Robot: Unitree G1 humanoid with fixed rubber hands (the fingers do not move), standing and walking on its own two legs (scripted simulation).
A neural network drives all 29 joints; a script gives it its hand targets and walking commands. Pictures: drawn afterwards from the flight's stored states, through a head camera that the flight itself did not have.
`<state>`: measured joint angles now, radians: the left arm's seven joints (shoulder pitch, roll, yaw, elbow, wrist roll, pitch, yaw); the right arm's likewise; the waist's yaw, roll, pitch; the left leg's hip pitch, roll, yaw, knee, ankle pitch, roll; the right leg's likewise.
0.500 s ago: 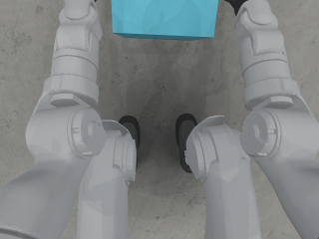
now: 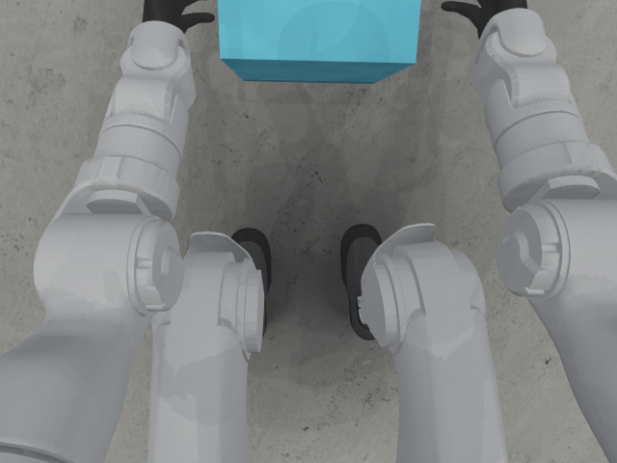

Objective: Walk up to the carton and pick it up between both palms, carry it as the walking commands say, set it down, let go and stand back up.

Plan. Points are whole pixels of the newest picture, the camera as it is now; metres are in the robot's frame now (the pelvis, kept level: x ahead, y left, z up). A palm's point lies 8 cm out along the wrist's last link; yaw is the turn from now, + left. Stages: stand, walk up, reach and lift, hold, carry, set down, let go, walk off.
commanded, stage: set down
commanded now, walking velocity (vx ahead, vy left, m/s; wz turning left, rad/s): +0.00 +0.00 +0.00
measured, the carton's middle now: (314, 1) +0.56 -0.01 -0.28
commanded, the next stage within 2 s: let go in 1.46 s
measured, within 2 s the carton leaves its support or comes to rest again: neither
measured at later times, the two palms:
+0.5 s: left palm out of the picture +0.54 +0.16 -0.12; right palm out of the picture +0.54 -0.19 -0.10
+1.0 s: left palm out of the picture +0.54 +0.18 +0.04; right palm out of the picture +0.54 -0.19 +0.05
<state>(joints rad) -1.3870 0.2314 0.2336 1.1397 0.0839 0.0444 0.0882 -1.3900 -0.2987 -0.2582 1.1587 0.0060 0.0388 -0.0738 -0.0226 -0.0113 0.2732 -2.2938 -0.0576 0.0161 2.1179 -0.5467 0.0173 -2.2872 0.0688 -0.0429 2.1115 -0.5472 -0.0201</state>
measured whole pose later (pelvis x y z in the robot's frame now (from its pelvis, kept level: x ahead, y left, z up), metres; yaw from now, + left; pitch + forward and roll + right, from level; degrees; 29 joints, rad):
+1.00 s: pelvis +0.03 +0.00 +0.13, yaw +0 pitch +43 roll -1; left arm -1.11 0.28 0.16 0.90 -0.04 0.17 0.09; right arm -1.10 -0.24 -0.23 0.83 0.11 0.16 -0.09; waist -0.02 0.01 -0.05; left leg -1.93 -0.06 -0.01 1.71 -0.54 0.02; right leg -1.92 0.08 -0.02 1.70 -0.54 -0.02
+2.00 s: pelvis +0.10 -0.01 +0.33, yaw +2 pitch +27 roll +0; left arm -0.32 0.22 0.10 0.69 -0.03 0.09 0.01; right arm -0.31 -0.18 -0.13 0.60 0.04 0.11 0.05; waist -0.02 0.02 -0.13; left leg -0.96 -0.06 -0.05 0.84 -0.34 0.01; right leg -0.96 0.06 0.01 0.86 -0.36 -0.02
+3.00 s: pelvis +0.12 -0.01 +0.38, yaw +1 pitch -3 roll +1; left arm 0.23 0.25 0.05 0.46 -0.03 0.06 0.00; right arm 0.19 -0.32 -0.04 0.62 0.04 0.09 0.00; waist -0.02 -0.01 0.09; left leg -0.19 -0.06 -0.05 0.57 -0.33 0.01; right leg -0.20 0.04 0.02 0.61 -0.36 -0.02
